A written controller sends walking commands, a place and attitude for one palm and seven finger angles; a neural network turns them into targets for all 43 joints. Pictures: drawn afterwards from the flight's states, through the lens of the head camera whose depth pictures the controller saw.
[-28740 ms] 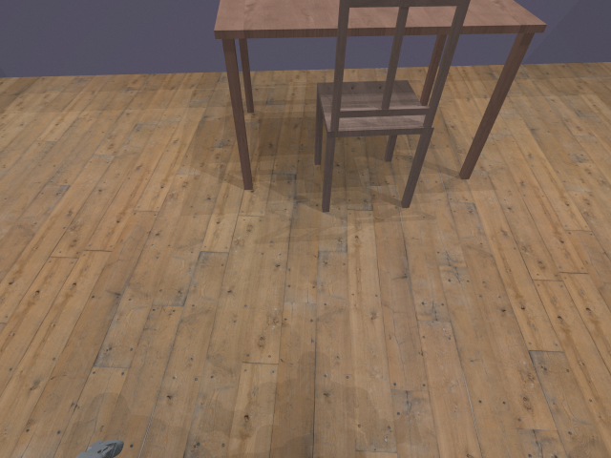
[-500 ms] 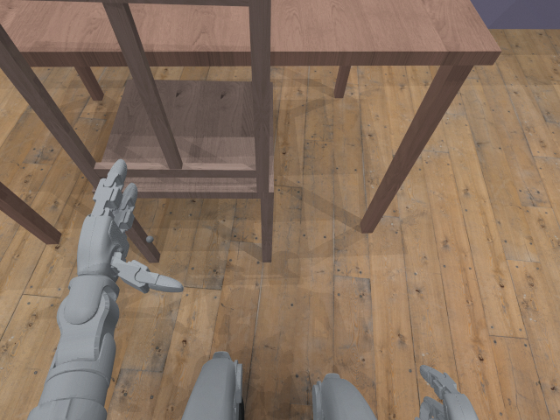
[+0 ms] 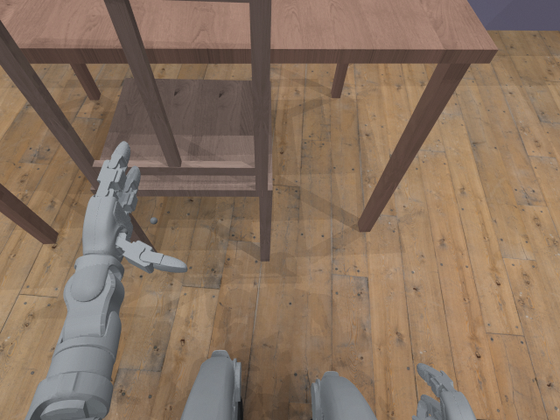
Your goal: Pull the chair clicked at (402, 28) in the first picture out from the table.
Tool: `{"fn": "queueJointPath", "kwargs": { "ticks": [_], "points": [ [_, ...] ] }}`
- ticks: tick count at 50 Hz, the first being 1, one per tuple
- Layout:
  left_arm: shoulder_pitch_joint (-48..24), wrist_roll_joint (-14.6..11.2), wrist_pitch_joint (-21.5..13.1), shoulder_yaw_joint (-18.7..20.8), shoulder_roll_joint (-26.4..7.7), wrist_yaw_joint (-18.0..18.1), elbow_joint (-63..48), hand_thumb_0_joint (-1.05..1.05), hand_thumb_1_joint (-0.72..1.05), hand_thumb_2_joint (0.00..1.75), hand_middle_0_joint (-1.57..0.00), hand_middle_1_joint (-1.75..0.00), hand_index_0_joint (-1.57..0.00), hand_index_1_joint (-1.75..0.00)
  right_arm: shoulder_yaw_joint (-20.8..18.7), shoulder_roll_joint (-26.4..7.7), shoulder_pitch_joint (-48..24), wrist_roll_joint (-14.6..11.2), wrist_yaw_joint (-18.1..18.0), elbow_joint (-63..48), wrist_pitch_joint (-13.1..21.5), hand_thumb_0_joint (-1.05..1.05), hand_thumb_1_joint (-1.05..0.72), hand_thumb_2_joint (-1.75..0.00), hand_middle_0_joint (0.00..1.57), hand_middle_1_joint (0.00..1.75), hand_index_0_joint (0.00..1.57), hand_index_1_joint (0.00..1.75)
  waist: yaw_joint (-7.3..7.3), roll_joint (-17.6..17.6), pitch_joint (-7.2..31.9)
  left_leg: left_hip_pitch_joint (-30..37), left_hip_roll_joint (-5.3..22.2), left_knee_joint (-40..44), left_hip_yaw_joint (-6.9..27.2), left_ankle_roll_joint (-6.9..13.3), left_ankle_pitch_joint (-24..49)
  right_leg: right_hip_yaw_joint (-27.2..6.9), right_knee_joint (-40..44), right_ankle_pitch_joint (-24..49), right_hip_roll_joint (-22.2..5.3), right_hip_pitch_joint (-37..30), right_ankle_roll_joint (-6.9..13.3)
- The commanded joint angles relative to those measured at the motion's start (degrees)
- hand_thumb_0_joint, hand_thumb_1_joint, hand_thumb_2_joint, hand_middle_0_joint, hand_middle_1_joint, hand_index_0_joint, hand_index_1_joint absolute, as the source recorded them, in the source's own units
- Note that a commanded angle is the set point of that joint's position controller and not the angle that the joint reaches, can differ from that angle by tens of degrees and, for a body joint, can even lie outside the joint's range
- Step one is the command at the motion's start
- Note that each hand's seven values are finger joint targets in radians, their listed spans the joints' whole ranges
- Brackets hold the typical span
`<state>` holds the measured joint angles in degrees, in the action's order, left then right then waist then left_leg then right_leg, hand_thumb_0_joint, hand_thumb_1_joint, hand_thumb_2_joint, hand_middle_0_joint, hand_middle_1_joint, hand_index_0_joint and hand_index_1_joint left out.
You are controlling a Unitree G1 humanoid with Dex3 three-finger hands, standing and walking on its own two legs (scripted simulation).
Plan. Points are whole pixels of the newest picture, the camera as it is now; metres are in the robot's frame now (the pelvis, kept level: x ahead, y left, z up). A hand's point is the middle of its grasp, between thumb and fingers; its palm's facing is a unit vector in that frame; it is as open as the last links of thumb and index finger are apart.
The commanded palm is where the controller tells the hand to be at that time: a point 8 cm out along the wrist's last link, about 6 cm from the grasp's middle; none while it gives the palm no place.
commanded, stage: push the fingers through the gap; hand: left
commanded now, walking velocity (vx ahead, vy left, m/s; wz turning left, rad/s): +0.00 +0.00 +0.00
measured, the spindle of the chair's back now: (152, 100) +0.60 +0.23 +0.05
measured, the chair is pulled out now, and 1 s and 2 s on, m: -0.09 -0.09 -0.09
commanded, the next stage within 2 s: hook a spindle and tug to test in 1.28 s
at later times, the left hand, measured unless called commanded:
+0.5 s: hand (156, 193) +0.43 +0.20 +0.03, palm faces +0.06 -1.00 -0.03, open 16.9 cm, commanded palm +0.41 +0.24 +0.03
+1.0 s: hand (167, 164) +0.49 +0.19 +0.03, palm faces +0.07 -1.00 -0.04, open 16.9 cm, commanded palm +0.46 +0.23 +0.03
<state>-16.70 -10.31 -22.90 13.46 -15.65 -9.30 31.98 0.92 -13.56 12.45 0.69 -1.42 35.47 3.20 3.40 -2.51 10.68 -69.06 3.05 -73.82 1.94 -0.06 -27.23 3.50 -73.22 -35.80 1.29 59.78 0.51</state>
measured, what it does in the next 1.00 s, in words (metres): stands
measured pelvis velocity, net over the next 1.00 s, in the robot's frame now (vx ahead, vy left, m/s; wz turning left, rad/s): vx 0.00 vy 0.00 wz -0.03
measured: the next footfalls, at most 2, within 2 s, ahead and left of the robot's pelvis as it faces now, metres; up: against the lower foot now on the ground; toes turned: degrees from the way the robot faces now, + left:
none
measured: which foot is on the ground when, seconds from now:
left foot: down 0.00-1.00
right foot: down 0.00-1.00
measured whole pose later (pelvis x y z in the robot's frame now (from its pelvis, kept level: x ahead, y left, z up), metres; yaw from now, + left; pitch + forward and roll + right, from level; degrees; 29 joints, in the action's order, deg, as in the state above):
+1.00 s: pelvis +0.00 +0.00 -0.01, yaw -2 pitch +28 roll -4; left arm -39.2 -6.2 -24.6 21.8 -22.9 -9.1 53.1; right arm 0.7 -13.9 16.6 2.2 0.4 37.9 -1.6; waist 7.6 -2.8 9.9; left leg -75.6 4.0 -75.7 1.3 0.2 -27.9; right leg 2.5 -75.0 -35.9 2.1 66.7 0.3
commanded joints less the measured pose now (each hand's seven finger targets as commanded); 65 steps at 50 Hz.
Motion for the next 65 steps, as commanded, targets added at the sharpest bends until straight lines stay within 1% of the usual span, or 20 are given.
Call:
{"fn": "queueJointPath", "kwargs": {
  "ticks": [1, 6, 7, 10, 13, 15, 18, 21, 24, 27, 34, 36, 41, 49, 51, 54, 59, 62, 64, 65],
  "points": [
    [-14.92, -0.78, -3.56, 4.47, -10.46, -0.23, -9.49, 0.00, -0.50, 0.30, -0.06, -0.08, -0.06, -0.08, -3.13, -8.89, 3.05, 0.05, -0.70, -5.67, 1.50, 0.00, -0.90, -0.90, 0.20, 0.30, 0.20, 0.30, 0.99, -0.53, 21.34, 23.53, -1.67, 7.73, 0.60, 1.07, 12.54, -1.86, 12.35, 16.88, 1.26, -4.11, 0.73],
    [-18.88, -0.61, -4.78, 6.74, -13.03, -0.68, -8.06, 0.00, -0.50, 0.30, -0.06, -0.08, -0.06, -0.08, -3.21, -9.06, 3.75, 0.10, -0.77, -5.11, 1.33, 0.00, -0.90, -0.90, 0.20, 0.30, 0.20, 0.30, 1.08, -1.78, 21.63, 22.75, -1.60, 7.38, 0.36, 1.03, 12.05, -2.26, 12.07, 16.42, 1.40, -3.53, 0.76],
    [-19.83, -0.43, -5.15, 6.19, -12.91, -0.81, -8.69, 0.00, -0.50, 0.30, -0.06, -0.08, -0.06, -0.08, -3.17, -9.02, 3.86, 0.11, -0.76, -4.98, 1.38, 0.00, -0.90, -0.90, 0.20, 0.30, 0.20, 0.30, 1.00, -3.62, 22.18, 23.86, -1.58, 7.61, 0.50, 0.85, 12.43, -2.19, 11.95, 16.20, 1.37, -3.15, 0.94],
    [-22.91, -0.17, -5.40, 4.97, -12.05, -0.95, -6.71, 0.00, -0.50, 0.30, -0.06, -0.08, -0.06, -0.08, -3.31, -9.37, 4.73, 0.14, -0.77, -3.99, 1.51, 0.00, -0.90, -0.90, 0.20, 0.30, 0.20, 0.30, 2.28, -2.74, 21.77, 25.15, -1.24, 7.57, 1.26, 0.89, 12.40, -1.69, 12.02, 15.17, 1.55, -0.73, 0.90],
    [-23.44, 0.05, -5.39, 5.54, -12.92, -1.09, -5.71, 0.00, -0.50, 0.30, -0.06, -0.08, -0.06, -0.08, -3.52, -9.74, 5.37, 0.18, -0.74, -3.73, 1.55, 0.00, -0.90, -0.90, 0.20, 0.30, 0.20, 0.30, 1.82, -4.92, 23.23, 26.45, -1.27, 7.63, 1.47, 0.74, 13.18, -1.56, 11.65, 15.03, 1.59, 0.02, 1.15],
    [-24.84, 0.03, -5.06, 6.49, -13.64, -0.93, -3.12, 0.00, -0.50, 0.30, -0.06, -0.08, -0.06, -0.08, -3.42, -9.77, 5.62, 0.29, -0.73, -3.08, 1.28, 0.00, -0.90, -0.90, 0.20, 0.30, 0.20, 0.30, 2.30, -2.19, 22.35, 24.57, -1.22, 7.44, 1.39, 0.88, 12.12, -1.63, 11.98, 14.69, 1.55, -0.55, 0.84],
    [-27.17, 0.69, -5.49, 7.19, -15.05, -0.67, -2.73, 0.00, -0.50, 0.30, -0.06, -0.08, -0.06, -0.08, -3.47, -9.94, 6.09, 0.43, -0.66, -2.98, 1.15, 0.00, -0.90, -0.90, 0.20, 0.30, 0.20, 0.30, 1.92, -5.02, 23.14, 25.34, -1.20, 7.38, 1.44, 0.73, 12.94, -1.63, 11.32, 14.74, 1.51, 0.31, 1.15],
    [-29.42, 0.99, -5.37, 7.01, -14.54, -0.21, 0.93, 0.00, -0.50, 0.30, -0.06, -0.08, -0.06, -0.08, -3.29, -9.87, 6.44, 0.53, -0.47, -2.56, 0.71, 0.00, -0.90, -0.90, 0.20, 0.30, 0.20, 0.30, 2.90, -2.04, 21.62, 23.52, -1.14, 7.19, 1.38, 0.94, 11.27, -1.55, 11.78, 13.69, 1.64, 0.67, 0.80],
    [-33.01, 1.69, -6.17, 8.15, -16.47, 0.03, 1.57, 0.00, -0.50, 0.30, -0.06, -0.08, -0.06, -0.08, -3.22, -10.02, 6.94, 0.83, -0.39, -2.31, 0.51, 0.00, -0.90, -0.90, 0.20, 0.30, 0.20, 0.30, 2.76, -5.34, 23.91, 24.96, -1.11, 6.79, 1.49, 0.82, 12.07, -1.63, 11.03, 13.67, 1.61, 1.83, 0.97],
    [-33.99, 1.99, -6.08, 7.70, -16.12, -0.18, 3.59, 0.00, -0.50, 0.30, -0.06, -0.08, -0.06, -0.08, -3.28, -10.04, 7.57, 0.97, -0.20, -2.17, -0.03, 0.00, -0.90, -0.90, 0.20, 0.30, 0.20, 0.30, 3.32, -3.61, 24.01, 24.92, -0.96, 6.49, 1.52, 0.84, 13.92, -1.52, 10.84, 15.46, 1.71, 1.36, 0.88],
    [-37.44, 2.67, -5.88, 7.65, -16.18, 0.06, 5.96, 0.00, -0.50, 0.30, -0.06, -0.08, -0.06, -0.08, -3.37, -10.15, 8.84, 1.25, 0.33, -1.79, -1.13, 0.00, -0.90, -0.90, 0.20, 0.30, 0.20, 0.30, 3.94, -5.67, 25.97, 26.85, -0.73, 6.08, 2.00, 0.78, 15.77, -1.24, 10.21, 15.99, 1.82, 3.53, 0.86],
    [-39.24, 2.94, -5.66, 8.66, -17.65, 0.37, 7.60, 0.00, -0.50, 0.30, -0.06, -0.08, -0.06, -0.08, -3.32, -10.22, 9.45, 1.34, 0.33, -1.44, -1.57, 0.00, -0.90, -0.90, 0.20, 0.30, 0.20, 0.30, 4.43, -3.34, 24.87, 24.60, -0.72, 5.56, 1.77, 1.03, 15.61, -1.46, 10.20, 16.87, 1.86, 2.44, 0.65],
    [-43.30, 3.92, -6.37, 10.77, -20.63, 0.60, 9.21, 0.00, -0.50, 0.30, -0.06, -0.08, -0.06, -0.08, -3.14, -10.20, 10.31, 1.79, 0.48, -1.10, -2.40, 0.00, -0.90, -0.90, 0.20, 0.30, 0.20, 0.30, 4.46, -5.59, 26.71, 24.69, -0.67, 4.45, 1.58, 1.07, 17.25, -1.68, 9.25, 18.21, 1.91, 2.73, 0.71],
    [-40.96, 3.66, -4.99, 8.88, -17.76, 0.07, 9.00, 0.00, -0.50, 0.30, -0.06, -0.08, -0.06, -0.08, -3.46, -10.20, 11.27, 1.58, 1.25, -1.65, -3.98, 0.00, -0.90, -0.90, 0.20, 0.30, 0.20, 0.30, 4.78, -5.57, 28.61, 27.10, -0.50, 4.88, 1.91, 1.03, 20.24, -1.15, 9.35, 20.57, 2.01, 2.43, 0.62],
    [-38.88, 3.67, -4.71, 11.21, -20.53, 0.50, 8.67, 0.00, -0.50, 0.30, -0.06, -0.08, -0.06, -0.08, -3.47, -10.38, 11.40, 1.55, 1.24, -1.91, -4.46, 0.00, -0.90, -0.90, 0.20, 0.30, 0.20, 0.30, 4.05, -4.11, 28.31, 25.21, -0.65, 4.97, 1.29, 1.16, 20.06, -1.64, 9.65, 21.92, 2.01, -0.06, 0.51],
    [-39.78, 3.76, -5.34, 9.97, -19.10, 0.81, 5.74, 0.00, -0.50, 0.30, -0.06, -0.08, -0.06, -0.08, -3.56, -10.04, 11.21, 1.49, 1.21, -2.00, -4.55, 0.00, -0.90, -0.90, 0.20, 0.30, 0.20, 0.30, 4.31, -4.97, 29.15, 26.41, -0.66, 5.11, 1.23, 1.16, 20.66, -1.81, 9.79, 22.69, 1.97, -0.39, 0.46],
    [-40.24, 3.76, -6.47, 10.63, -20.15, 1.27, 4.93, 0.00, -0.50, 0.30, -0.06, -0.08, -0.06, -0.08, -3.43, -9.92, 11.00, 1.47, 0.98, -1.46, -4.31, 0.00, -0.90, -0.90, 0.20, 0.30, 0.20, 0.30, 4.22, -6.13, 28.21, 25.96, -0.79, 5.07, 0.90, 1.05, 20.32, -2.00, 9.80, 22.77, 1.92, -0.72, 0.51],
    [-39.18, 3.64, -6.37, 10.48, -19.65, 1.08, 7.79, 0.00, -0.50, 0.30, -0.06, -0.08, -0.06, -0.08, -3.37, -9.92, 10.89, 1.45, 1.00, -1.05, -4.31, 0.00, -0.90, -0.90, 0.20, 0.30, 0.20, 0.30, 4.85, -3.30, 25.86, 24.27, -0.80, 5.12, 0.67, 1.22, 18.74, -2.00, 10.52, 22.41, 2.06, -1.24, 0.32],
    [-40.05, 3.67, -6.83, 9.45, -18.90, 0.49, 6.79, 0.00, -0.50, 0.30, -0.06, -0.08, -0.06, -0.08, -3.31, -9.79, 10.61, 1.37, 1.01, -1.25, -4.05, 0.00, -0.90, -0.90, 0.20, 0.30, 0.20, 0.30, 4.54, -6.77, 27.24, 25.92, -0.88, 5.06, 0.71, 1.01, 19.30, -2.17, 10.18, 22.09, 1.94, -0.18, 0.57],
    [-39.77, 3.59, -6.75, 9.88, -19.34, 0.33, 7.24, 0.00, -0.50, 0.30, -0.06, -0.08, -0.06, -0.08, -3.35, -9.82, 10.65, 1.45, 1.04, -1.15, -4.06, 0.00, -0.90, -0.90, 0.20, 0.30, 0.20, 0.30, 4.43, -6.05, 26.89, 26.15, -0.80, 5.11, 0.85, 0.98, 19.59, -1.89, 10.16, 22.22, 1.97, -0.48, 0.64]
  ]
}}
